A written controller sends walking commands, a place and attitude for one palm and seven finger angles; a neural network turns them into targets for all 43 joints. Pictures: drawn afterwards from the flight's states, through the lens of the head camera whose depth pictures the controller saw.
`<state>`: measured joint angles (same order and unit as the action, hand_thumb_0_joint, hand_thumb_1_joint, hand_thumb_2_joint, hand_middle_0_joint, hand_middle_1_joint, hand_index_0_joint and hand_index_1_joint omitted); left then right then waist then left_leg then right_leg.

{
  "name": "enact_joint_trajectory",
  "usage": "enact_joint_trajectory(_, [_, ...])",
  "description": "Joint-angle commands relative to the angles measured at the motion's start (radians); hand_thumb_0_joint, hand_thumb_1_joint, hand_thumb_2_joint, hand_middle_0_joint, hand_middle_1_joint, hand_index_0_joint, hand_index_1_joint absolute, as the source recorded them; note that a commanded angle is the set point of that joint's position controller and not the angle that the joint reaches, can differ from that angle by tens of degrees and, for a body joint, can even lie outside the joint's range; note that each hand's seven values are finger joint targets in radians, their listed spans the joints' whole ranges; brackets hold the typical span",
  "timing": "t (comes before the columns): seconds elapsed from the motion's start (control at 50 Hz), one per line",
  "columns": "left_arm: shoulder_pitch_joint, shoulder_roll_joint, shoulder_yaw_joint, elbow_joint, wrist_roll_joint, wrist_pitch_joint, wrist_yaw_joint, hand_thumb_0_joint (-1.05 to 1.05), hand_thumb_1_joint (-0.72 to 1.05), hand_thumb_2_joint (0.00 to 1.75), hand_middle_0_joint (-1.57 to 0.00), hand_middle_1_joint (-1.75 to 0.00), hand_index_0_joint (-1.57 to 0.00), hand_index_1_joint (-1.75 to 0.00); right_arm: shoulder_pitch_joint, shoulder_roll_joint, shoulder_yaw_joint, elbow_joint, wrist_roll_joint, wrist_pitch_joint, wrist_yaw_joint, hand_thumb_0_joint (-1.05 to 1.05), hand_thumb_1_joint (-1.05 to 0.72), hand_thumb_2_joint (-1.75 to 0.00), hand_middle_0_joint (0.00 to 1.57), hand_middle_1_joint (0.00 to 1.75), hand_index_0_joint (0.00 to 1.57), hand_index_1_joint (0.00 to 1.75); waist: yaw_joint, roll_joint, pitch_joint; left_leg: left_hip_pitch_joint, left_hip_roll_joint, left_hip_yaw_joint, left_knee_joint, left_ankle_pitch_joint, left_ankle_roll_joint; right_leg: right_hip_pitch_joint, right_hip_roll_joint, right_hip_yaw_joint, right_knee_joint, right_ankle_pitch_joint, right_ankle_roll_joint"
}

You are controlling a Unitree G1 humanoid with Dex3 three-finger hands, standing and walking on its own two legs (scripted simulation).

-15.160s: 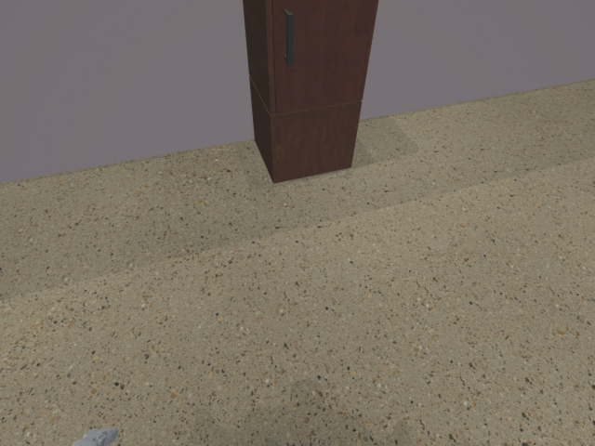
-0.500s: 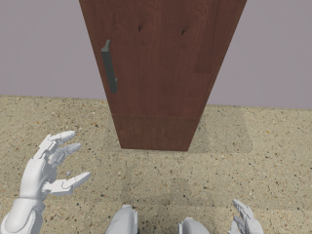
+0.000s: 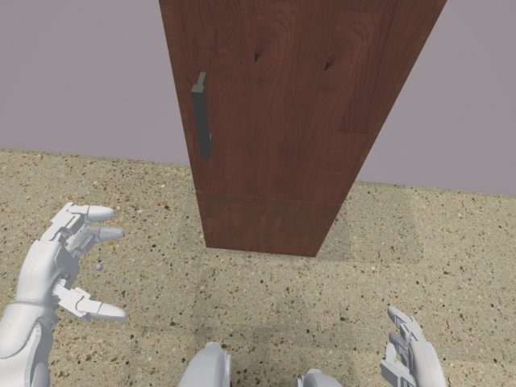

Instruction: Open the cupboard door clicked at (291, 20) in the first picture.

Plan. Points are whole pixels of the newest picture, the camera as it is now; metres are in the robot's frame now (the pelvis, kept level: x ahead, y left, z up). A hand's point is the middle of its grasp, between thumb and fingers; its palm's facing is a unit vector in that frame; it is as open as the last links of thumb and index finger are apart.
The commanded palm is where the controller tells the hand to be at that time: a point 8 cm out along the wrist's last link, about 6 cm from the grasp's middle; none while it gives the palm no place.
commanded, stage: raise the hand with hooked fingers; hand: left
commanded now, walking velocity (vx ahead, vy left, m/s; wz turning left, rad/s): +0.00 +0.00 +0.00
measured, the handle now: (204, 118) +0.59 +0.15 +0.03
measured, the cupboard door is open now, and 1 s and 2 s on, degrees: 0 0 0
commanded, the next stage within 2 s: move the hooked fingers beside the handle in 0.78 s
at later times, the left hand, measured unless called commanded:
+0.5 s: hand (98, 238) +0.30 +0.25 +0.06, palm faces -0.02 -1.00 -0.05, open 14.0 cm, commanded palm +0.27 +0.30 +0.06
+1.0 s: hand (102, 239) +0.30 +0.25 +0.05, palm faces +0.00 -1.00 -0.04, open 14.0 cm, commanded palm +0.29 +0.30 +0.05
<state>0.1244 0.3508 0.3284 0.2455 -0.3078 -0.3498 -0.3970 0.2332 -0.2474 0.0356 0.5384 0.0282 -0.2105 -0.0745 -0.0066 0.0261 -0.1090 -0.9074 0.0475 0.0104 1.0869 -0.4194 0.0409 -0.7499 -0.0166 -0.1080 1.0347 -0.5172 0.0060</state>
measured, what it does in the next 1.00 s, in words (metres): stands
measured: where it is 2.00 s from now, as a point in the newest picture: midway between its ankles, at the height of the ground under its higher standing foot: outside the picture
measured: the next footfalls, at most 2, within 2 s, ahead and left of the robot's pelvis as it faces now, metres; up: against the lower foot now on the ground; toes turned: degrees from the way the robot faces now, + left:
none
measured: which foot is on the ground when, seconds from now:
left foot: down 0.00-1.00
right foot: down 0.00-1.00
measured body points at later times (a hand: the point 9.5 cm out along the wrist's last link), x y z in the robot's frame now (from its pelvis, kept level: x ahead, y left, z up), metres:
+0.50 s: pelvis +0.01 -0.01 +0.00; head +0.08 +0.00 +0.45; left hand +0.30 +0.31 +0.06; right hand +0.15 -0.28 -0.08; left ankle +0.06 +0.09 -0.66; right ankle +0.00 -0.13 -0.66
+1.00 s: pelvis +0.01 -0.02 +0.00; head +0.08 -0.01 +0.44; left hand +0.30 +0.30 +0.06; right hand +0.16 -0.27 -0.08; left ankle +0.06 +0.09 -0.66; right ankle +0.00 -0.13 -0.66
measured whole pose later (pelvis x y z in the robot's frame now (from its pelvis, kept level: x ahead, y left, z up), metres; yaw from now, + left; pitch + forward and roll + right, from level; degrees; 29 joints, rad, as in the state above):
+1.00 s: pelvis +0.01 -0.02 +0.00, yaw +0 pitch +15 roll -3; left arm -0.05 0.40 0.43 0.48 -0.36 -0.36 -0.53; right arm 0.27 -0.27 0.03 0.56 0.04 -0.19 -0.08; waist -0.02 0.03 -0.11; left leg -0.91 0.06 0.01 1.08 -0.42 0.02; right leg -0.77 0.00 -0.11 1.04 -0.53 -0.02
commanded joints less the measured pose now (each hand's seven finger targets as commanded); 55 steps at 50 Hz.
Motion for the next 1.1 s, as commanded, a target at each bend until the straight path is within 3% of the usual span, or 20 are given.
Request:
enact_joint_trajectory(0.0, [-0.172,0.207,0.104,-0.159,-0.034,-0.053,-0.031,0.0,-0.5,0.3,-0.3,-1.2,-0.3,-1.2,0.013,-0.174,-0.07,-0.112,0.004,-0.04,-0.015,0.0,-0.9,-0.9,0.2,0.3,0.2,0.3,-0.012,0.095,-0.24,0.35,-0.016,-0.096,-0.211,0.128,-0.029,-0.045,0.058,0.018,-0.142,0.135,-0.033])
enact_joint_trajectory(0.04, [-0.198,0.23,0.125,-0.138,-0.042,-0.05,-0.049,0.0,-0.5,0.3,-0.3,-1.2,-0.3,-1.2,0.017,-0.175,-0.069,-0.111,0.003,-0.038,-0.017,0.0,-0.9,-0.9,0.2,0.3,0.2,0.3,-0.012,0.1,-0.253,0.35,-0.019,-0.088,-0.203,0.146,-0.027,-0.036,0.059,0.023,-0.145,0.148,-0.035])
enact_joint_trajectory(0.06, [-0.199,0.24,0.138,-0.122,-0.048,-0.049,-0.057,0.0,-0.5,0.3,-0.3,-1.2,-0.3,-1.2,0.021,-0.177,-0.07,-0.107,0.003,-0.038,-0.018,0.0,-0.9,-0.9,0.2,0.3,0.2,0.3,-0.012,0.07,-0.258,0.348,-0.019,-0.085,-0.199,0.159,-0.025,-0.024,0.059,0.024,-0.148,0.159,-0.033])
enact_joint_trajectory(0.24, [-0.278,0.318,0.199,-0.038,-0.071,-0.05,-0.117,0.0,-0.5,0.3,-0.3,-1.2,-0.3,-1.2,0.042,-0.186,-0.071,-0.094,0.006,-0.036,-0.017,0.0,-0.9,-0.9,0.2,0.3,0.2,0.3,-0.006,0.102,-0.283,0.354,-0.023,-0.066,-0.18,0.239,-0.02,0.003,0.059,0.041,-0.15,0.226,-0.035])
enact_joint_trajectory(0.38, [-0.246,0.287,0.184,0.018,-0.087,-0.04,-0.142,0.0,-0.5,0.3,-0.3,-1.2,-0.3,-1.2,0.054,-0.189,-0.081,-0.103,0.012,-0.029,-0.006,0.0,-0.9,-0.9,0.2,0.3,0.2,0.3,-0.008,0.048,-0.276,0.314,-0.029,-0.048,-0.17,0.236,-0.011,0.021,0.056,0.051,-0.159,0.25,-0.026])
enact_joint_trajectory(0.46, [-0.262,0.32,0.212,-0.02,-0.084,-0.064,-0.126,0.0,-0.5,0.3,-0.3,-1.2,-0.3,-1.2,0.057,-0.186,-0.083,-0.108,0.009,-0.028,-0.003,0.0,-0.9,-0.9,0.2,0.3,0.2,0.3,-0.002,0.071,-0.295,0.327,-0.029,-0.045,-0.171,0.24,-0.012,0.029,0.056,0.057,-0.155,0.249,-0.028])
enact_joint_trajectory(0.56, [-0.269,0.315,0.213,-0.012,-0.083,-0.084,-0.117,0.0,-0.5,0.3,-0.3,-1.2,-0.3,-1.2,0.051,-0.18,-0.079,-0.103,0.009,-0.024,-0.006,0.0,-0.9,-0.9,0.2,0.3,0.2,0.3,-0.005,0.089,-0.28,0.304,-0.03,-0.038,-0.166,0.216,-0.011,0.027,0.053,0.068,-0.156,0.232,-0.026])
enact_joint_trajectory(0.86, [-0.294,0.301,0.19,0.022,-0.088,-0.076,-0.14,0.0,-0.5,0.3,-0.3,-1.2,-0.3,-1.2,0.04,-0.181,-0.073,-0.104,0.014,-0.024,-0.016,0.0,-0.9,-0.9,0.2,0.3,0.2,0.3,-0.016,0.045,-0.263,0.281,-0.028,-0.039,-0.159,0.168,-0.006,0.021,0.051,0.082,-0.171,0.192,-0.021])
enact_joint_trajectory(0.92, [-0.411,0.299,0.168,0.014,-0.076,-0.083,-0.132,0.0,-0.5,0.3,-0.3,-1.2,-0.3,-1.2,0.043,-0.181,-0.071,-0.088,0.01,-0.03,-0.021,0.0,-0.9,-0.9,0.2,0.3,0.2,0.3,-0.031,0.084,-0.266,0.29,-0.027,-0.046,-0.146,0.164,-0.007,-0.015,0.052,0.078,-0.153,0.186,-0.026])
enact_joint_trajectory(0.96, [-0.436,0.3,0.17,0.052,-0.071,-0.08,-0.128,0.0,-0.5,0.3,-0.3,-1.2,-0.3,-1.2,0.048,-0.183,-0.071,-0.08,0.011,-0.028,-0.024,0.0,-0.9,-0.9,0.2,0.3,0.2,0.3,-0.037,0.056,-0.273,0.289,-0.025,-0.049,-0.148,0.149,-0.008,-0.023,0.051,0.077,-0.157,0.17,-0.023])
enact_joint_trajectory(1.0, [-0.49,0.308,0.163,0.092,-0.059,-0.075,-0.126,0.0,-0.5,0.3,-0.3,-1.2,-0.3,-1.2,0.05,-0.184,-0.068,-0.071,0.01,-0.026,-0.028,0.0,-0.9,-0.9,0.2,0.3,0.2,0.3,-0.042,0.066,-0.257,0.27,-0.024,-0.047,-0.144,0.128,-0.008,-0.038,0.048,0.082,-0.159,0.148,-0.023])
enact_joint_trajectory(1.02, [-0.53,0.331,0.174,0.103,-0.056,-0.076,-0.126,0.0,-0.5,0.3,-0.3,-1.2,-0.3,-1.2,0.056,-0.188,-0.068,-0.062,0.009,-0.025,-0.03,0.0,-0.9,-0.9,0.2,0.3,0.2,0.3,-0.042,0.051,-0.265,0.263,-0.022,-0.049,-0.134,0.134,-0.007,-0.034,0.052,0.084,-0.149,0.153,-0.026])
enact_joint_trajectory(1.08, [-0.548,0.339,0.171,0.113,-0.037,-0.069,-0.124,0.0,-0.5,0.3,-0.3,-1.2,-0.3,-1.2,0.061,-0.187,-0.07,-0.063,0.008,-0.018,-0.027,0.0,-0.9,-0.9,0.2,0.3,0.2,0.3,-0.031,0.095,-0.322,0.308,-0.021,-0.051,-0.142,0.178,-0.01,-0.027,0.049,0.075,-0.138,0.193,-0.029])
